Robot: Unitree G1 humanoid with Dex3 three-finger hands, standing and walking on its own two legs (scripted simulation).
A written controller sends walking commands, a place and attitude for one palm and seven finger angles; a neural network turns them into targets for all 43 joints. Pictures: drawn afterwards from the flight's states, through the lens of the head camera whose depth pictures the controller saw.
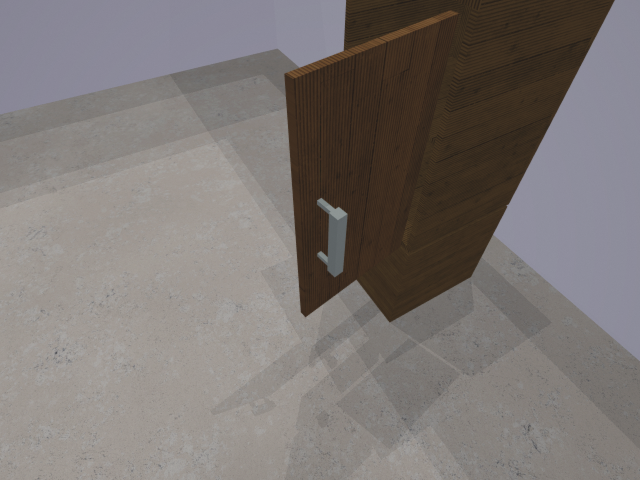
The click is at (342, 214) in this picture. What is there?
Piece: cupboard door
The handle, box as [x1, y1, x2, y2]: [317, 198, 347, 276]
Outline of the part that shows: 320,198 317,200 317,204 329,214 328,256 327,257 321,251 317,253 317,256 327,265 327,270 335,276 342,271 347,214 339,207 335,209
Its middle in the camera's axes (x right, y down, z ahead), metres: +0.01 +0.00 +0.72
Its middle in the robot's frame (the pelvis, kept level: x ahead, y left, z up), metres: +0.53 +0.02 -0.07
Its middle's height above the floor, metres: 0.71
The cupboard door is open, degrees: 100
